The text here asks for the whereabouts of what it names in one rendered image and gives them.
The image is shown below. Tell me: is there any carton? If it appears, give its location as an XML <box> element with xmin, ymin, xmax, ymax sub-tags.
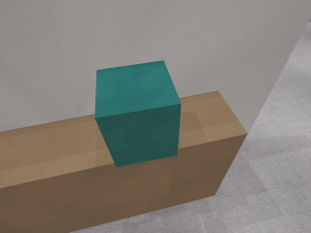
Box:
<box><xmin>94</xmin><ymin>60</ymin><xmax>182</xmax><ymax>167</ymax></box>

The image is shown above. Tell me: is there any pedestal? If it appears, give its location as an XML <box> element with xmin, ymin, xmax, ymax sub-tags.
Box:
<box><xmin>0</xmin><ymin>90</ymin><xmax>248</xmax><ymax>233</ymax></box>

